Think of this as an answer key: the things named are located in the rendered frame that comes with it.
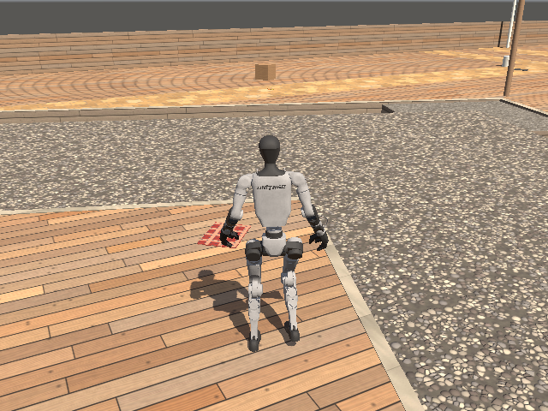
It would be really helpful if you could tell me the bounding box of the right robot hand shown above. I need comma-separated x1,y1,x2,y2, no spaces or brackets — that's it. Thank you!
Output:
309,231,329,251

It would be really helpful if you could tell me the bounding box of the robot left forearm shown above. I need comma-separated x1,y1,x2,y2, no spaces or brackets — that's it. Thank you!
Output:
222,207,238,235

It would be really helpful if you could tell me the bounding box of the left robot upper arm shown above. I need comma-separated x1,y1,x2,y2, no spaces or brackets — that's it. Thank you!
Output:
230,173,253,221

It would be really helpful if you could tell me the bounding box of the left robot hand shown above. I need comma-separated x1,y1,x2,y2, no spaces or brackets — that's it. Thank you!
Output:
219,230,239,247

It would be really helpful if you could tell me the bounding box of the robot right forearm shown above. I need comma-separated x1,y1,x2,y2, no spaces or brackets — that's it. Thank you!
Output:
307,205,325,236

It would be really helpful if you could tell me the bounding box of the humanoid robot torso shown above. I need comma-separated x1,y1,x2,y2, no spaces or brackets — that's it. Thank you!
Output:
252,168,292,257

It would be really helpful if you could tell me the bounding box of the right robot upper arm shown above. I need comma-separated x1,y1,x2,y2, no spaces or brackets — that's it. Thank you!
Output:
289,171,315,218

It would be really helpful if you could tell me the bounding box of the left robot foot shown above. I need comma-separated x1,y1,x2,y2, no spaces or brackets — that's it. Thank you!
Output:
248,330,261,352

